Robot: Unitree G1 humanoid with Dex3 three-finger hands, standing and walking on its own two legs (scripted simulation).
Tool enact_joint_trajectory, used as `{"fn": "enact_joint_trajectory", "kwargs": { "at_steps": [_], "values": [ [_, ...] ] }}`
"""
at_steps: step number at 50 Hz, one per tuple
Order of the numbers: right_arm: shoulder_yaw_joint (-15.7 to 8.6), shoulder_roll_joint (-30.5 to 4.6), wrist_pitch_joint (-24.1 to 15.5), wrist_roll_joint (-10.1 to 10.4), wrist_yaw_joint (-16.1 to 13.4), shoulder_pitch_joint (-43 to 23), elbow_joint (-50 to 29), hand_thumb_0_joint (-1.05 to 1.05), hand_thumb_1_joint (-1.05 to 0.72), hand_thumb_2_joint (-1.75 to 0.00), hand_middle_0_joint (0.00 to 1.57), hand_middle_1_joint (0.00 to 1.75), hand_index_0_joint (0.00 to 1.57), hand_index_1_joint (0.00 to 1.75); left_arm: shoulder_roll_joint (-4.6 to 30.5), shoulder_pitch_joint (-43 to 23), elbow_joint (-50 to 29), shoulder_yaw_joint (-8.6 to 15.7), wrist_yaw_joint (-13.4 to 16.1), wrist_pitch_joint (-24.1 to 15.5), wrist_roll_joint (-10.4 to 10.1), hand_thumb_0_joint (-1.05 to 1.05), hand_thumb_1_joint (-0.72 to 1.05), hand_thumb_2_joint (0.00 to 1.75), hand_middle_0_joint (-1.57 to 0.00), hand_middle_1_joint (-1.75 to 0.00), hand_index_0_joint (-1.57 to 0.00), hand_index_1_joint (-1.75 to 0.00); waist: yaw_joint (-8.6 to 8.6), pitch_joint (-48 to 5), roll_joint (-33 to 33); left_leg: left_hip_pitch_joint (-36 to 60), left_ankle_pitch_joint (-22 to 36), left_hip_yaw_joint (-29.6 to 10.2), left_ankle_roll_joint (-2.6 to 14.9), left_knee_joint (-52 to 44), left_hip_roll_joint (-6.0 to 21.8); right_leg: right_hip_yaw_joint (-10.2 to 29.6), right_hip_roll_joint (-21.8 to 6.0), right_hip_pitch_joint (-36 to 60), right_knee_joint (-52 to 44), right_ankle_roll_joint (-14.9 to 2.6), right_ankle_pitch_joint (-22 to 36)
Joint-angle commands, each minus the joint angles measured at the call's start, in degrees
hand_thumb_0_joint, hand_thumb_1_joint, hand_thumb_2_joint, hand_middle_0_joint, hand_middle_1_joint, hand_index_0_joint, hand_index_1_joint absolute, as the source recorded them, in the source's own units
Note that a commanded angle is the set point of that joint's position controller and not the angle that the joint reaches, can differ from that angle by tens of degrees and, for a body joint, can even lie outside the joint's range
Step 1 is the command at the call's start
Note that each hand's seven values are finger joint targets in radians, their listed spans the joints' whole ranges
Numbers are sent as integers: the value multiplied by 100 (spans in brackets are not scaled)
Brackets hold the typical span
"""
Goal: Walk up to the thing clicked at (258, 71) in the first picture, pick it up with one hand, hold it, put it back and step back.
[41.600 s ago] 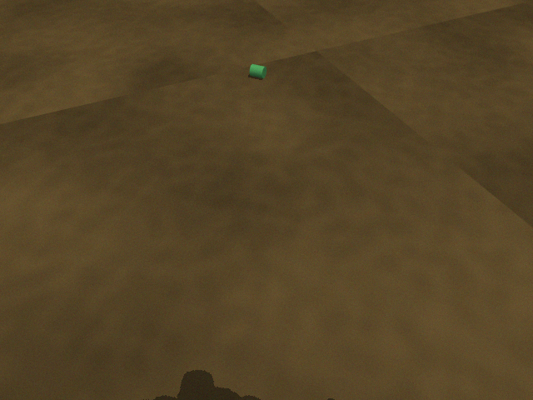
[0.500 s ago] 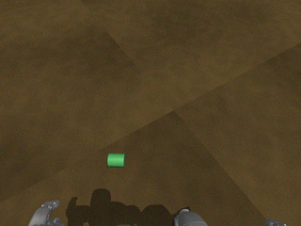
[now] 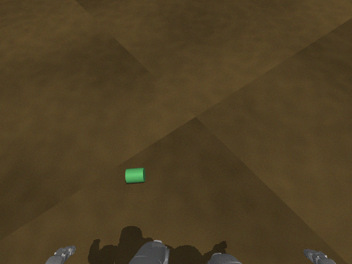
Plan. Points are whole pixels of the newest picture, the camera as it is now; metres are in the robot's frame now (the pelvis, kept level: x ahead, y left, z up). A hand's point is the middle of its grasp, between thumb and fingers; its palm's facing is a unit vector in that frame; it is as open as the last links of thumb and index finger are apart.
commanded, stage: step back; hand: left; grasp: from above
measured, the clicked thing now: (135, 175) +0.61 +0.30 -0.72
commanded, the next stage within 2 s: none
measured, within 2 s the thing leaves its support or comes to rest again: neither
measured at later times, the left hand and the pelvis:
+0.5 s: hand out of the picture -0.07 +0.28 -0.15, palm faces +0.04 -0.93 -0.35, open 7.4 cm; pelvis -0.15 +0.00 +0.01, yaw +1 degrees
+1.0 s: hand out of the picture -0.20 +0.22 -0.12, palm faces +0.06 -0.89 -0.46, open 7.4 cm; pelvis -0.32 -0.06 +0.00, yaw +5 degrees
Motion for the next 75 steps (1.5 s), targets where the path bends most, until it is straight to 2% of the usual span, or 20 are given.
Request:
{"fn": "enact_joint_trajectory", "kwargs": {
  "at_steps": [1,8,11,13,15,18,27,32,34,35,36,40,48,53,57,61,69,71,73,75],
  "values": [
    [-288,-1119,-167,35,-106,413,-272,0,-90,-90,20,30,20,30,1404,-366,-728,454,175,-159,-7,0,90,90,-20,-30,-20,-30,-9,-906,-865,-142,82,-423,-70,1004,-426,1013,-1234,208,-1294,-1048,2820],
    [-245,-1029,-282,-55,-94,451,-438,0,-90,-90,20,30,20,30,1419,98,-863,422,184,-39,29,0,90,90,-20,-30,-20,-30,212,-1409,-1302,286,301,260,-140,-1925,73,995,-1281,1236,-837,-1018,2760],
    [-357,-1062,-349,-186,-62,819,-320,0,-90,-90,20,30,20,30,1430,-59,-951,365,134,73,-71,0,90,90,-20,-30,-20,-30,-19,-1529,-1065,1389,2074,316,25,-3757,153,823,-1033,557,-242,-583,2099],
    [-536,-1852,-371,-329,-27,488,-467,0,-90,-90,20,30,20,30,1011,48,-989,276,125,83,-106,0,90,90,-20,-30,-20,-30,75,-1430,1044,2149,3028,-2282,799,-4093,2019,69,365,-1470,1340,-52,-1162],
    [-608,-2087,-380,-254,-25,246,-582,0,-90,-90,20,30,20,30,1443,-439,-952,433,253,64,14,0,90,90,-20,-30,-20,-30,-253,-1025,1143,677,2992,-2863,1749,-4265,2773,753,329,-962,2997,62,-1739],
    [-394,-1364,-397,-267,-77,-403,-732,0,-90,-90,20,30,20,30,1316,368,-614,431,162,83,-128,0,90,90,-20,-30,-20,-30,364,-878,569,1211,3870,-790,1015,-3719,1523,880,601,-1413,3587,20,-815],
    [-480,-1388,-321,-191,-66,349,-771,0,-90,-90,20,30,20,30,1199,328,-635,399,103,-8,-34,0,90,90,-20,-30,-20,-30,-236,-1333,1030,2205,3555,-767,1399,-3405,1702,229,195,-886,1647,425,-1092],
    [-522,-1633,-136,-157,-47,-331,-949,0,-90,-90,20,30,20,30,1174,1424,-62,427,42,-33,-34,0,90,90,-20,-30,-20,-30,321,-1622,1200,1079,2655,-620,953,-2886,1636,-346,-172,840,-1296,63,117],
    [-369,-1086,-76,-51,-35,-159,-991,0,-90,-90,20,30,20,30,1705,1195,-118,581,41,-95,134,0,90,90,-20,-30,-20,-30,223,-1133,-472,-585,632,-378,271,-1598,302,1377,-916,1016,-1892,-191,-200],
    [-343,-960,-100,-54,-110,-171,-1076,0,-90,-90,20,30,20,30,2264,660,-443,704,17,-75,113,0,90,90,-20,-30,-20,-30,241,-833,-1561,-818,-265,-67,-68,-463,-455,2464,-1976,-129,-2300,-885,-698],
    [-485,-1280,-87,-114,-186,-259,-982,0,-90,-90,20,30,20,30,2538,238,-641,733,46,-64,148,0,90,90,-20,-30,-20,-30,419,-488,-1881,-293,-463,-478,-127,597,-106,3329,-2710,-1525,-2794,-1540,-1335],
    [-356,-1135,-135,-21,-104,592,-469,0,-90,-90,20,30,20,30,1450,-698,-787,502,130,-115,86,0,90,90,-20,-30,-20,-30,-307,-495,-964,-404,763,-603,-100,1100,-536,507,-1154,-599,-1706,-603,796],
    [-241,-957,-280,-142,-137,394,-645,0,-90,-90,20,30,20,30,1429,576,-730,503,264,-37,62,0,90,90,-20,-30,-20,-30,529,-1461,-1240,-428,-52,29,-228,-1155,-13,924,-1855,1908,-823,-1118,3238],
    [-383,-1107,-198,-145,-52,1415,-221,0,-90,-90,20,30,20,30,1623,-163,-919,418,228,56,-47,0,90,90,-20,-30,-20,-30,-58,-1777,-1016,1306,1416,516,133,-3188,81,627,-1647,771,-536,-642,2086],
    [-588,-2123,-169,-320,30,353,-618,0,-90,-90,20,30,20,30,1501,-688,-922,447,292,57,-33,0,90,90,-20,-30,-20,-30,-251,-892,1329,-222,2165,-2875,1969,-4436,2668,86,68,-581,3005,114,-1980],
    [-330,-1309,-192,-354,-43,-379,-812,0,-90,-90,20,30,20,30,1334,176,-389,412,187,103,-167,0,90,90,-20,-30,-20,-30,307,-692,461,-147,2990,-738,1153,-3830,1448,318,458,-634,3776,32,-954],
    [-476,-1415,-54,-287,123,218,-539,0,-90,-90,20,30,20,30,1117,877,201,269,183,-429,-30,0,90,90,-20,-30,-20,-30,-41,-1476,907,1654,719,-548,956,-2977,1260,-638,79,591,-2154,118,-375],
    [-315,-863,-42,-226,139,350,-523,0,-90,-90,20,30,20,30,1564,942,343,385,227,-532,121,0,90,90,-20,-30,-20,-30,7,-1173,-334,-169,264,-63,416,-1593,602,1121,-689,1615,-2318,-158,-467],
    [-405,-1148,-88,-295,79,-385,-657,0,-90,-90,20,30,20,30,2374,293,50,544,267,-503,214,0,90,90,-20,-30,-20,-30,399,-418,-1130,-431,-79,-665,-41,-721,448,3302,-2596,-540,-2614,-1310,-2199],
    [-490,-1369,-131,-184,185,-270,-451,0,-90,-90,20,30,20,30,1838,-218,-4,423,244,-582,119,0,90,90,-20,-30,-20,-30,-1,98,-474,172,679,-812,-36,-462,552,2149,-2033,-1043,-2470,-1029,-1817]
  ]
}}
